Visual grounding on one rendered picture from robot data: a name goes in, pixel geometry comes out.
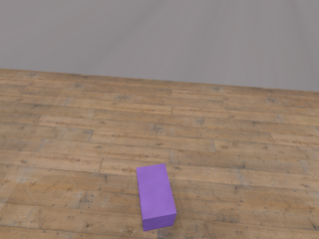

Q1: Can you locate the carton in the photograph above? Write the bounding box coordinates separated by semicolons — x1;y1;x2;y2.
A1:
136;163;176;232

